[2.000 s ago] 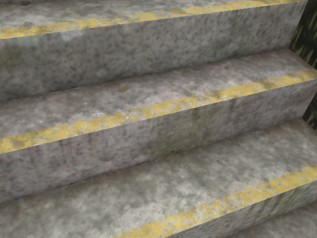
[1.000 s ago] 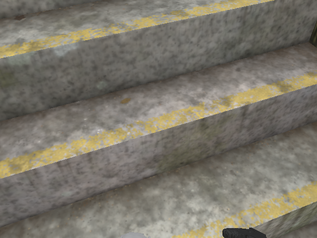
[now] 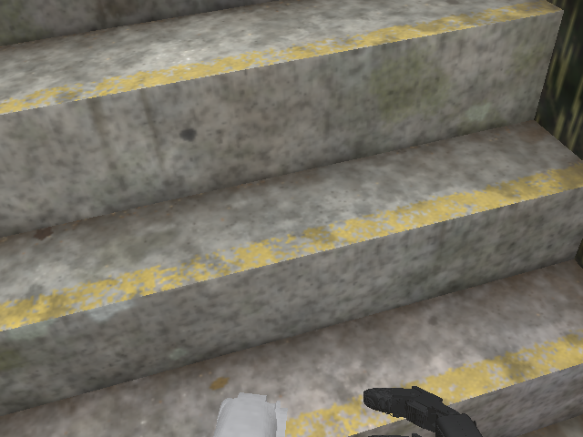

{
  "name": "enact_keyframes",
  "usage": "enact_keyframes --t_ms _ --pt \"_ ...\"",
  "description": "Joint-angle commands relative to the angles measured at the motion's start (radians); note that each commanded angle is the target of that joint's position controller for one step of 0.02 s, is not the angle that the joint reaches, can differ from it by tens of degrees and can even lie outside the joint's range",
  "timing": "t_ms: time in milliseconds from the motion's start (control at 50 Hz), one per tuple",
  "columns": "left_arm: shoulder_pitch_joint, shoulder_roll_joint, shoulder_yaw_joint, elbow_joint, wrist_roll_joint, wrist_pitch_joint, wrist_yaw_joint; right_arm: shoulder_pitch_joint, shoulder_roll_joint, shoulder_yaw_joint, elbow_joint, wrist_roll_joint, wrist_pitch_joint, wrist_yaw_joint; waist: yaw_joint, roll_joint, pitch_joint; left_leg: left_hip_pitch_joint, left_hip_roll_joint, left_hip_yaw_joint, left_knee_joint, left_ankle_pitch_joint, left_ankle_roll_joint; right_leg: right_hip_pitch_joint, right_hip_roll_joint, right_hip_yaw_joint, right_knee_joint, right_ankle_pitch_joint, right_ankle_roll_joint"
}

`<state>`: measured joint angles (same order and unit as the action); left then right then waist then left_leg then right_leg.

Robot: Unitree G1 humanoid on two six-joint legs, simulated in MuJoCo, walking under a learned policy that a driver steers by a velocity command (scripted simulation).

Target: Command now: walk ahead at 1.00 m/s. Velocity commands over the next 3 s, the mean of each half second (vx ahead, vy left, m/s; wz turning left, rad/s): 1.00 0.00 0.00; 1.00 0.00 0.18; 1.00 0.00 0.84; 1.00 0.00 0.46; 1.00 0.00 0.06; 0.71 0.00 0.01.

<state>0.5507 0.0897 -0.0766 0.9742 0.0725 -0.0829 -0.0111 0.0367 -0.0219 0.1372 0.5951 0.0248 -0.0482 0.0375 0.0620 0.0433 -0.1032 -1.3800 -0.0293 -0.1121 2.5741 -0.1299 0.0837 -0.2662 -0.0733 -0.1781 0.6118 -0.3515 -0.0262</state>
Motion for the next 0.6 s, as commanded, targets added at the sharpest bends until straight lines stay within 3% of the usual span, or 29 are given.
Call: enact_keyframes --t_ms 20,40,60,80,100,120,140,160,180,200,220,240,260,280,300,320,340,360,380,420,440,460,480,500,520,540,560,580,600 --pt "-0.069 0.116 0.007 -0.054 -0.023 -0.022 0.022 -0.282 -0.051 0.003 -0.17 0.002 0.008 -0.015 -0.045 -0.113 0.191 -0.013 0.032 0.128 -0.22 0.052 -0.048 -0.24 -0.242 0.212 -0.543 0.061 -0.166" --pt "0.001 0.114 0.006 -0.03 -0.03 -0.022 0.037 -0.327 -0.026 0.018 -0.182 0.013 0.006 -0.017 -0.013 -0.112 0.203 -0.028 0.051 0.143 -0.297 0.027 -0.056 -0.181 -0.244 0.236 -0.578 0.078 -0.181" --pt "0.064 0.134 0.015 0.002 -0.038 -0.011 0.062 -0.339 0.01 0.034 -0.191 0.018 0.004 -0.011 -0.01 -0.132 0.172 -0.081 0.082 0.136 -0.318 -0.07 -0.059 -0.038 -0.267 0.246 -0.614 0.144 -0.191" --pt "0.073 0.181 0.034 0.013 -0.051 -0.003 0.072 -0.319 -0.002 0.04 -0.182 0.005 0.005 0.005 -0.03 -0.093 0.133 -0.043 0.118 0.214 -0.521 -0.121 -0.061 0.089 -0.259 0.181 -0.647 0.194 -0.183" --pt "0.138 0.174 0.041 0.039 -0.067 0.008 0.076 -0.368 0.008 0.045 -0.186 -0.01 0.006 0.017 -0.006 -0.065 0.091 0.047 0.131 0.261 -0.656 -0.156 -0.056 0.159 -0.259 0.16 -0.656 0.29 -0.186" --pt "0.04 0.167 0.038 0.02 -0.079 0.022 0.076 -0.319 0.027 0.044 -0.175 -0.021 0.002 0.031 -0.081 -0.099 0.021 0.317 0.107 0.261 -0.798 -0.199 -0.021 0.136 -0.23 0.041 -0.621 0.702 -0.161" --pt "-0.019 0.194 0.039 0.03 -0.071 0.011 0.056 -0.248 -0.03 0.011 -0.153 -0.001 0.002 0.033 -0.152 -0.177 -0.062 0.62 0.023 0.406 -0.9 -0.259 -0.011 0.1 -0.207 -0.017 -0.605 1.243 -0.191" --pt "0.01 0.255 0.059 0.042 -0.09 0.003 0.048 -0.191 -0.096 -0.021 -0.131 -0.001 0.003 0.02 -0.174 -0.288 -0.105 0.776 -0.038 0.402 -0.954 -0.417 -0.013 0.158 -0.213 -0.028 -0.518 1.681 -0.216" --pt "0.019 0.324 0.086 0.046 -0.102 0.011 0.046 -0.113 -0.171 -0.054 -0.09 0.0 0.004 0.016 -0.183 -0.337 -0.133 0.773 -0.073 0.393 -1.114 -0.578 0.015 0.311 -0.231 -0.025 -0.416 1.695 -0.243" --pt "0.031 0.333 0.098 0.04 -0.095 0.035 0.045 -0.092 -0.185 -0.073 -0.072 0.0 0.014 0.007 -0.182 -0.395 -0.112 0.782 -0.118 0.38 -1.265 -0.671 0.019 0.404 -0.249 0.008 -0.309 1.732 -0.273" --pt "-0.019 0.329 0.107 0.006 -0.078 0.046 0.049 -0.011 -0.199 -0.089 -0.025 -0.011 0.022 0.002 -0.198 -0.432 -0.089 0.823 -0.099 0.27 -1.382 -0.64 0.05 0.4 -0.269 0.043 -0.208 1.659 -0.279" --pt "-0.159 0.299 0.105 -0.077 -0.067 0.034 0.06 0.137 -0.25 -0.113 0.029 -0.042 0.023 0.014 -0.261 -0.36 -0.078 0.959 -0.033 0.007 -1.517 -0.5 0.09 0.226 -0.26 0.083 0.036 1.718 -0.294" --pt "-0.234 0.167 0.086 -0.15 -0.079 0.013 0.031 0.268 -0.339 -0.151 0.089 -0.075 0.026 0.004 -0.256 0.076 -0.064 1.133 0.108 -0.453 -1.853 -0.791 0.187 -0.222 -0.1 0.136 0.344 1.119 -0.273" --pt "-0.46 0.097 0.081 -0.251 -0.072 -0.025 0.009 0.348 -0.377 -0.173 0.145 -0.103 0.021 -0.032 -0.276 0.311 -0.024 1.158 0.19 -0.785 -2.203 -0.869 0.213 -0.52 0.095 0.375 0.792 0.374 -0.263" --pt "-0.581 0.021 0.063 -0.353 -0.085 -0.042 -0.022 0.261 -0.28 -0.149 0.168 -0.102 -0.003 -0.038 -0.197 0.162 0.066 1.045 0.259 -0.815 -2.193 -0.785 0.17 -0.722 0.165 0.571 1.203 0.286 -0.24" --pt "-0.584 -0.02 0.03 -0.393 -0.093 -0.039 -0.031 0.203 -0.177 -0.123 0.192 -0.091 -0.004 -0.025 -0.119 0.045 0.151 0.91 0.283 -0.589 -2.075 -0.714 0.15 -0.854 0.15 0.511 1.391 0.267 -0.225" --pt "-0.521 -0.039 0.013 -0.392 -0.081 -0.038 -0.035 0.194 -0.089 -0.101 0.231 -0.082 -0.014 -0.017 -0.053 0.007 0.196 0.814 0.257 -0.445 -2.045 -0.559 0.114 -0.872 0.125 0.476 1.432 0.297 -0.205" --pt "-0.433 -0.057 0.001 -0.376 -0.068 -0.028 -0.038 0.152 -0.019 -0.08 0.26 -0.082 -0.021 -0.011 0.015 0.008 0.183 0.784 0.242 -0.372 -2.043 -0.461 0.089 -0.891 0.105 0.487 1.507 0.274 -0.183" --pt "-0.365 -0.037 -0.005 -0.362 -0.072 -0.021 -0.05 0.148 -0.002 -0.078 0.291 -0.09 -0.032 -0.003 0.06 -0.011 0.166 0.756 0.224 -0.303 -2.084 -0.383 0.084 -0.889 0.101 0.474 1.566 0.276 -0.17" --pt "-0.33 -0.009 -0.014 -0.36 -0.068 -0.009 -0.043 0.157 -0.086 -0.095 0.303 -0.081 -0.042 -0.007 0.086 -0.079 0.149 0.74 0.219 -0.205 -2.139 -0.25 0.094 -0.911 0.085 0.437 1.543 0.292 -0.129" --pt "-0.341 0.01 -0.015 -0.365 -0.075 -0.004 -0.04 0.182 -0.102 -0.095 0.311 -0.083 -0.05 -0.011 0.08 -0.107 0.153 0.728 0.222 -0.182 -2.16 -0.239 0.107 -0.921 0.076 0.426 1.511 0.325 -0.112" --pt "-0.384 0.021 -0.022 -0.378 -0.076 -0.004 -0.038 0.22 -0.14 -0.101 0.325 -0.075 -0.057 -0.018 0.052 -0.116 0.155 0.766 0.211 -0.152 -2.194 -0.218 0.125 -0.956 0.089 0.38 1.479 0.356 -0.099" --pt "-0.447 0.034 -0.024 -0.392 -0.072 -0.005 -0.028 0.247 -0.153 -0.105 0.33 -0.061 -0.067 -0.025 0.025 -0.137 0.159 0.783 0.207 -0.152 -2.221 -0.229 0.124 -0.968 0.08 0.371 1.427 0.383 -0.087" --pt "-0.498 0.057 -0.018 -0.398 -0.082 -0.002 -0.025 0.297 -0.152 -0.102 0.345 -0.058 -0.074 -0.03 -0.008 -0.155 0.155 0.844 0.191 -0.13 -2.253 -0.203 0.117 -0.99 0.08 0.328 1.381 0.402 -0.088" --pt "-0.538 0.04 -0.022 -0.403 -0.093 0.002 -0.019 0.368 -0.156 -0.1 0.366 -0.057 -0.071 -0.033 -0.041 -0.107 0.151 0.955 0.205 -0.137 -2.27 -0.191 0.129 -1.067 0.07 0.298 1.399 0.384 -0.079" --pt "-0.559 0.039 -0.018 -0.407 -0.102 0.0 -0.021 0.434 -0.146 -0.099 0.378 -0.053 -0.072 -0.035 -0.069 -0.097 0.142 1.084 0.215 -0.142 -2.263 -0.18 0.124 -1.143 0.056 0.306 1.374 0.374 -0.075" --pt "-0.575 0.008 -0.02 -0.395 -0.112 0.001 -0.026 0.518 -0.138 -0.097 0.397 -0.071 -0.065 -0.038 -0.12 -0.083 0.106 1.237 0.247 -0.155 -2.246 -0.116 0.131 -1.248 0.071 0.295 1.501 0.366 -0.065" --pt "-0.595 -0.011 -0.021 -0.403 -0.12 0.003 -0.035 0.554 -0.122 -0.093 0.398 -0.07 -0.057 -0.041 -0.126 -0.073 0.131 1.328 0.248 -0.125 -2.222 -0.094 0.111 -1.339 0.07 0.32 1.507 0.342 -0.057" --pt "-0.68 -0.052 -0.032 -0.424 -0.122 0.001 -0.041 0.64 -0.132 -0.099 0.42 -0.072 -0.051 -0.041 -0.171 -0.05 0.153 1.452 0.278 -0.145 -2.237 -0.065 0.108 -1.482 0.083 0.307 1.589 0.264 -0.054"
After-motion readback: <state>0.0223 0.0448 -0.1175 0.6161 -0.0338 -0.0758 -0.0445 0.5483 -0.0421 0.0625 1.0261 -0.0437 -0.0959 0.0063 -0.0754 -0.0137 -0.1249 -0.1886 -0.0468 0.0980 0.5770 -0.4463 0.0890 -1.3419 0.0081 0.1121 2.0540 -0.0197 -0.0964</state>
